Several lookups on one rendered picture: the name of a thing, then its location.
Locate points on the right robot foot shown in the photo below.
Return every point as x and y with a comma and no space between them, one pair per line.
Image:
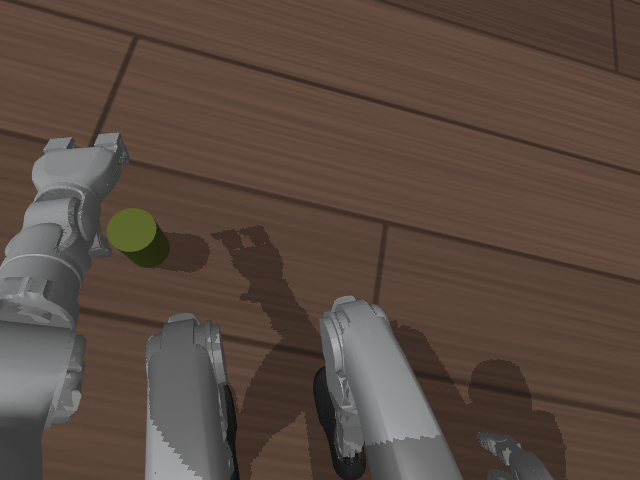
347,468

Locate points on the left robot hand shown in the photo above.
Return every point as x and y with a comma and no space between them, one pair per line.
97,169

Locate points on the can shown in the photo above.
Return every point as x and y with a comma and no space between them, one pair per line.
135,233

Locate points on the left robot foot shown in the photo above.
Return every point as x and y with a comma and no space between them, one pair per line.
231,434

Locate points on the left robot arm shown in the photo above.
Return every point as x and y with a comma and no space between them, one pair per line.
41,356

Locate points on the right robot hand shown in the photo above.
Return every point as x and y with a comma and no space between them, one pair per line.
524,465

